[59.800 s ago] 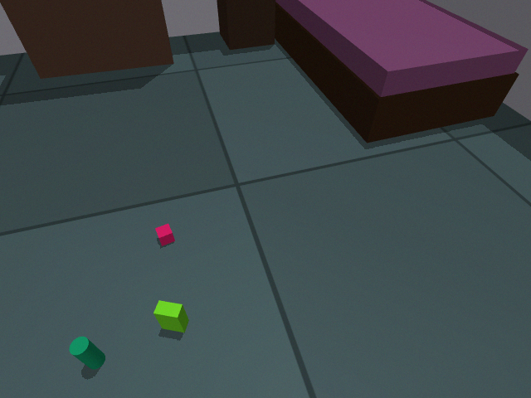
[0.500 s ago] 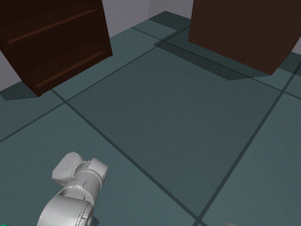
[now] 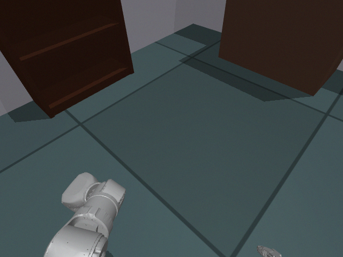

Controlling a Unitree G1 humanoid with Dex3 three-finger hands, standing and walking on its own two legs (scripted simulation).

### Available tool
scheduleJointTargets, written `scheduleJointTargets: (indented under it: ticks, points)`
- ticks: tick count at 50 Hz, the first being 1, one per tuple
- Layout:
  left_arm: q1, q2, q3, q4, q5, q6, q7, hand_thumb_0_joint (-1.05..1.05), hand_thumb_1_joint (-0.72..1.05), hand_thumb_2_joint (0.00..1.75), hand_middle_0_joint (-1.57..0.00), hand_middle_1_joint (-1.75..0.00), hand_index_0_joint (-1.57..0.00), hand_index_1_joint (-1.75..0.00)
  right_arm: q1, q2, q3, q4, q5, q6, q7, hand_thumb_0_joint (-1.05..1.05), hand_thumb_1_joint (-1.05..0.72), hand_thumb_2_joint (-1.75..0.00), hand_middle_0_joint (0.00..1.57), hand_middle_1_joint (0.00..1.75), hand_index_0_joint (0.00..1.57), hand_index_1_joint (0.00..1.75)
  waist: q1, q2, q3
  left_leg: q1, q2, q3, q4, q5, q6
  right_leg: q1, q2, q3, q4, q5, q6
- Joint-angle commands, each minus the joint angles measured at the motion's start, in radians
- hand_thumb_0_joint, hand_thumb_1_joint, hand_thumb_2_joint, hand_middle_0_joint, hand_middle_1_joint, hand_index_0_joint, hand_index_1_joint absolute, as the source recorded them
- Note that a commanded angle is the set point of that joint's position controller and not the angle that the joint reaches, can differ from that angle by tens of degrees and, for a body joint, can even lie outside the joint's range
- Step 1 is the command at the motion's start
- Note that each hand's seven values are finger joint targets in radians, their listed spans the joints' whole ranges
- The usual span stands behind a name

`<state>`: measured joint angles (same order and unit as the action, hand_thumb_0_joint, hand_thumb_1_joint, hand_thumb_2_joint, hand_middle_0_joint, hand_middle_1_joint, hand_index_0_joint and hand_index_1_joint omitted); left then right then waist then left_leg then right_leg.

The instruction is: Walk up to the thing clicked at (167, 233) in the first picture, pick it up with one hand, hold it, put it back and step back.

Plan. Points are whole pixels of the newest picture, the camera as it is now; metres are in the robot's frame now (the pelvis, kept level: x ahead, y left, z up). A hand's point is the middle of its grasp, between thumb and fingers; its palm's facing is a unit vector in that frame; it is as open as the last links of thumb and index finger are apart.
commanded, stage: hold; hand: left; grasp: from above
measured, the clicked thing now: (95, 199) +0.32 +0.22 -0.07
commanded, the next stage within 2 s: crouch in 1.16 s
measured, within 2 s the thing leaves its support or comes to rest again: neither
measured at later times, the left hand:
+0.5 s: hand (93, 202) +0.29 +0.20 -0.03, palm faces -0.17 -0.40 -0.90, open 9.4 cm
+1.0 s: hand (88, 202) +0.29 +0.22 -0.03, palm faces -0.16 -0.41 -0.90, open 9.4 cm
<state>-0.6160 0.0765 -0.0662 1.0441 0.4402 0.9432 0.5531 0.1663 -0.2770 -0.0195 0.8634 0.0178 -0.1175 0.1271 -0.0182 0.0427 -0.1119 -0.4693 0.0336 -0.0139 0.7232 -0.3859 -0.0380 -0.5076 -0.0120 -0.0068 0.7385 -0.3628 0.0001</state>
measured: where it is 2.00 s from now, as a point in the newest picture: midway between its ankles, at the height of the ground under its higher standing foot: outside the picture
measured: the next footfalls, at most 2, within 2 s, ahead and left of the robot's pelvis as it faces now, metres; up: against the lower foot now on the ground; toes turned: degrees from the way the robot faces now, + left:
none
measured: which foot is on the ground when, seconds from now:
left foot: down 0.00-1.00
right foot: down 0.00-1.00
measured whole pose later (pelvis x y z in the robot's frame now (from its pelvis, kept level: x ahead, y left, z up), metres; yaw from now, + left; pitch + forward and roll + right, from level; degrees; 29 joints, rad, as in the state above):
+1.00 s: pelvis -0.01 +0.01 +0.01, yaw +0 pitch +5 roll +0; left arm -0.60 0.08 -0.12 0.99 0.45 0.99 0.49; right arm 0.14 -0.26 0.02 0.85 0.03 -0.13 0.12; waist 0.00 0.04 -0.09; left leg -0.37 0.03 -0.01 0.61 -0.33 -0.03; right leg -0.41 -0.02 0.00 0.63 -0.30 0.01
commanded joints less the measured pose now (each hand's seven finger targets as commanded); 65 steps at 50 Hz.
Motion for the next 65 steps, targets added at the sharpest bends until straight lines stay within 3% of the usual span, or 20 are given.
scheduleJointTargets:
  ticks: [1,10,12,17,19,24,26,30,36,42,46,47,50,52,54,55,59,62,64,65]
  points:
    - [-0.377,0.144,-0.021,-0.158,0.058,0.003,0.023,0.00,0.56,0.67,-1.00,-0.61,-0.96,-0.65,-0.066,-0.128,-0.034,-0.119,0.008,-0.043,-0.005,0.00,-0.91,-0.90,0.20,0.30,0.20,0.30,0.002,-0.082,-0.289,0.093,-0.054,0.053,-0.086,0.339,0.027,0.226,0.033,-0.018,-0.097,0.407,0.000]
    - [-0.385,0.127,-0.059,-0.210,0.068,0.012,-0.001,0.00,0.52,0.65,-0.98,-0.59,-0.94,-0.63,-0.106,-0.121,-0.009,-0.138,0.013,-0.046,-0.010,0.00,-0.92,-0.91,0.20,0.30,0.20,0.30,0.002,-0.083,-0.276,0.126,-0.056,0.050,-0.125,0.297,0.037,0.235,0.031,-0.014,-0.149,0.340,-0.002]
    - [-0.373,0.142,-0.050,-0.194,0.062,0.019,-0.003,0.00,0.51,0.66,-0.99,-0.57,-0.94,-0.62,-0.110,-0.120,-0.009,-0.137,0.014,-0.048,-0.013,0.00,-0.92,-0.91,0.20,0.30,0.20,0.30,0.018,-0.093,-0.252,0.112,-0.057,0.053,-0.130,0.289,0.037,0.241,0.029,-0.013,-0.154,0.330,0.000]
    - [-0.383,0.121,-0.070,-0.216,0.067,0.027,-0.014,0.00,0.54,0.68,-1.01,-0.57,-0.96,-0.62,-0.125,-0.113,0.000,-0.146,0.014,-0.051,-0.015,0.00,-0.91,-0.91,0.20,0.30,0.20,0.30,0.008,-0.085,-0.256,0.145,-0.052,0.046,-0.154,0.281,0.036,0.244,0.036,-0.018,-0.163,0.297,-0.007]
    - [-0.393,0.143,-0.057,-0.210,0.065,0.030,-0.014,0.00,0.55,0.67,-1.02,-0.57,-0.97,-0.62,-0.128,-0.113,-0.002,-0.141,0.013,-0.054,-0.016,0.00,-0.91,-0.91,0.20,0.30,0.20,0.30,0.021,-0.075,-0.244,0.127,-0.053,0.050,-0.157,0.272,0.035,0.245,0.033,-0.014,-0.167,0.285,-0.007]
    - [-0.388,0.139,-0.052,-0.160,0.060,0.038,-0.014,0.00,0.58,0.69,-1.05,-0.55,-1.00,-0.61,-0.133,-0.109,0.000,-0.141,0.010,-0.061,-0.015,0.00,-0.91,-0.91,0.20,0.30,0.20,0.30,0.014,-0.125,-0.231,0.115,-0.053,0.054,-0.154,0.261,0.040,0.248,0.031,-0.007,-0.183,0.280,-0.003]
    - [-0.392,0.112,-0.066,-0.161,0.061,0.034,-0.015,0.00,0.58,0.69,-1.06,-0.53,-1.00,-0.60,-0.130,-0.107,0.001,-0.140,0.011,-0.062,-0.014,0.00,-0.92,-0.91,0.20,0.30,0.20,0.30,0.013,-0.115,-0.228,0.118,-0.054,0.054,-0.156,0.258,0.041,0.234,0.032,-0.007,-0.187,0.272,-0.006]
    - [-0.403,0.126,-0.057,-0.188,0.060,0.033,-0.010,0.00,0.56,0.73,-1.06,-0.54,-0.99,-0.62,-0.139,-0.110,-0.002,-0.140,0.011,-0.065,-0.008,0.00,-0.91,-0.91,0.20,0.30,0.20,0.30,0.016,-0.092,-0.277,0.136,-0.054,0.055,-0.155,0.286,0.040,0.260,0.029,-0.001,-0.184,0.306,-0.007]
    - [-0.404,0.159,-0.053,-0.218,0.080,0.033,-0.006,0.00,0.58,0.71,-1.07,-0.52,-1.01,-0.59,-0.143,-0.109,-0.001,-0.142,0.013,-0.060,-0.011,0.00,-0.92,-0.91,0.20,0.30,0.20,0.30,0.022,-0.062,-0.258,0.143,-0.049,0.047,-0.176,0.281,0.034,0.257,0.037,-0.014,-0.176,0.281,-0.016]
    - [-0.398,0.114,-0.071,-0.226,0.063,0.040,-0.019,0.00,0.57,0.71,-1.05,-0.55,-0.99,-0.61,-0.142,-0.108,-0.001,-0.146,0.016,-0.064,-0.012,0.00,-0.92,-0.91,0.20,0.30,0.20,0.30,0.017,-0.071,-0.260,0.156,-0.047,0.046,-0.183,0.286,0.034,0.259,0.038,-0.017,-0.183,0.279,-0.016]
    - [-0.371,0.129,-0.054,-0.182,0.062,0.044,-0.023,0.00,0.59,0.75,-1.07,-0.56,-1.01,-0.63,-0.142,-0.111,-0.007,-0.142,0.014,-0.064,-0.011,0.00,-0.91,-0.91,0.20,0.30,0.20,0.30,0.028,-0.077,-0.240,0.148,-0.046,0.045,-0.186,0.290,0.032,0.252,0.038,-0.017,-0.184,0.278,-0.016]
    - [-0.407,0.116,-0.067,-0.214,0.060,0.039,-0.027,0.00,0.60,0.75,-1.08,-0.55,-1.01,-0.62,-0.143,-0.108,-0.003,-0.145,0.015,-0.066,-0.011,0.00,-0.92,-0.91,0.20,0.30,0.20,0.30,0.013,-0.069,-0.248,0.153,-0.046,0.042,-0.187,0.291,0.033,0.249,0.037,-0.017,-0.184,0.283,-0.017]
    - [-0.396,0.113,-0.070,-0.214,0.063,0.041,-0.030,0.00,0.57,0.76,-1.07,-0.55,-0.99,-0.62,-0.147,-0.109,-0.003,-0.147,0.020,-0.064,-0.010,0.00,-0.91,-0.91,0.20,0.30,0.20,0.30,0.022,-0.081,-0.257,0.161,-0.050,0.047,-0.180,0.315,0.035,0.262,0.036,-0.018,-0.191,0.308,-0.014]
    - [-0.374,0.141,-0.059,-0.188,0.071,0.042,-0.026,0.00,0.59,0.75,-1.07,-0.56,-1.01,-0.63,-0.144,-0.112,-0.004,-0.147,0.019,-0.065,-0.009,0.00,-0.91,-0.91,0.20,0.30,0.20,0.30,0.028,-0.091,-0.245,0.151,-0.051,0.050,-0.179,0.317,0.035,0.275,0.035,-0.018,-0.189,0.315,-0.012]
    - [-0.383,0.112,-0.070,-0.200,0.069,0.040,-0.026,0.00,0.59,0.76,-1.09,-0.55,-1.02,-0.63,-0.141,-0.105,-0.004,-0.149,0.016,-0.065,-0.007,0.00,-0.92,-0.91,0.20,0.30,0.20,0.30,0.018,-0.095,-0.268,0.162,-0.050,0.046,-0.177,0.340,0.035,0.281,0.036,-0.020,-0.180,0.343,-0.013]
    - [-0.396,0.143,-0.056,-0.197,0.077,0.039,-0.022,0.00,0.62,0.74,-1.10,-0.54,-1.03,-0.62,-0.135,-0.111,-0.009,-0.142,0.016,-0.064,-0.009,0.00,-0.91,-0.91,0.20,0.30,0.20,0.30,0.029,-0.071,-0.249,0.154,-0.049,0.048,-0.179,0.341,0.031,0.273,0.037,-0.021,-0.178,0.339,-0.016]
    - [-0.416,0.127,-0.060,-0.219,0.079,0.038,-0.020,0.00,0.60,0.76,-1.09,-0.54,-1.02,-0.62,-0.136,-0.112,-0.010,-0.151,0.015,-0.060,-0.003,0.00,-0.91,-0.91,0.20,0.30,0.20,0.30,0.019,-0.084,-0.301,0.180,-0.049,0.047,-0.169,0.395,0.034,0.290,0.036,-0.021,-0.169,0.405,-0.013]
    - [-0.411,0.133,-0.059,-0.193,0.078,0.040,-0.018,0.00,0.58,0.73,-1.08,-0.52,-1.01,-0.60,-0.131,-0.111,-0.009,-0.146,0.016,-0.061,-0.007,0.00,-0.91,-0.91,0.20,0.30,0.20,0.30,0.015,-0.087,-0.266,0.174,-0.047,0.047,-0.178,0.375,0.033,0.281,0.040,-0.025,-0.174,0.379,-0.016]
    - [-0.387,0.122,-0.064,-0.177,0.082,0.037,-0.021,0.00,0.56,0.74,-0.97,-0.67,-0.94,-0.67,-0.129,-0.108,-0.010,-0.144,0.018,-0.060,-0.008,0.00,-0.86,-0.89,0.20,0.30,0.20,0.30,0.021,-0.070,-0.247,0.164,-0.048,0.048,-0.182,0.363,0.031,0.270,0.039,-0.024,-0.177,0.357,-0.019]
    - [-0.386,0.100,-0.073,-0.176,0.078,0.036,-0.025,0.00,0.63,0.70,-0.97,-0.66,-0.99,-0.65,-0.129,-0.108,-0.008,-0.141,0.017,-0.058,-0.006,0.00,-0.87,-0.89,0.20,0.30,0.20,0.30,0.017,-0.079,-0.247,0.166,-0.048,0.046,-0.179,0.371,0.032,0.266,0.039,-0.025,-0.178,0.367,-0.018]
